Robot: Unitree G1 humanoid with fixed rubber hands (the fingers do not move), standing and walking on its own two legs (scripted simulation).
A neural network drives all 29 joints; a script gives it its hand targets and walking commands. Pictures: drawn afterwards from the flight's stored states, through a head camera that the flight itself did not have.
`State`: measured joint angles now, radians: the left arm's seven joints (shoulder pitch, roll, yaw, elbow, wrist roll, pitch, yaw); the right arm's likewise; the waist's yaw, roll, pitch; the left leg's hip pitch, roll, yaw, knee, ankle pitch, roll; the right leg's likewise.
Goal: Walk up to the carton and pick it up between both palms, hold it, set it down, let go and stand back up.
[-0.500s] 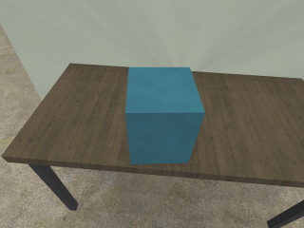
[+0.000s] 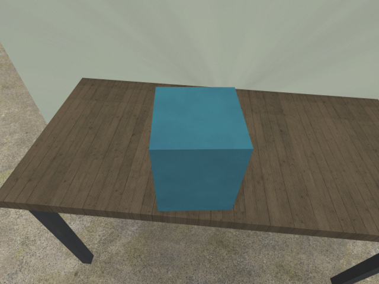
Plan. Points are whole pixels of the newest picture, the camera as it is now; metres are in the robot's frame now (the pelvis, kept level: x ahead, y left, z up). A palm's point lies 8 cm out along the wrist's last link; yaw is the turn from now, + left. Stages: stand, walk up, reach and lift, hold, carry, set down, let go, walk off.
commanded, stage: stand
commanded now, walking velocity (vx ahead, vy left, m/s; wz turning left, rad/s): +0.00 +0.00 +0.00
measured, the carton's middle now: (195, 150) +0.44 -0.01 +0.02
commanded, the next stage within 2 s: none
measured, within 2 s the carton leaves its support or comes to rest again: neither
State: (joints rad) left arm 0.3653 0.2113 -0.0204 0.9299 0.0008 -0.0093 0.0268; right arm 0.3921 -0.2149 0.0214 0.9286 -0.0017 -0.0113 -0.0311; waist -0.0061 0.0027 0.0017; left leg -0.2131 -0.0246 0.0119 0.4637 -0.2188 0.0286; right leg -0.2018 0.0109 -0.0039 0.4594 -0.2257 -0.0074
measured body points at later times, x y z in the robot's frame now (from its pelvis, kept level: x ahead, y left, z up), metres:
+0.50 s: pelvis +0.01 +0.00 +0.00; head +0.01 +0.00 +0.45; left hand +0.00 +0.24 -0.15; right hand +0.01 -0.24 -0.15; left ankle +0.02 +0.10 -0.74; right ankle +0.01 -0.11 -0.74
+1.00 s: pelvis +0.01 +0.00 +0.00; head +0.02 +0.00 +0.45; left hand +0.01 +0.23 -0.15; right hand +0.01 -0.23 -0.15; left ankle +0.02 +0.10 -0.74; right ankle +0.01 -0.11 -0.74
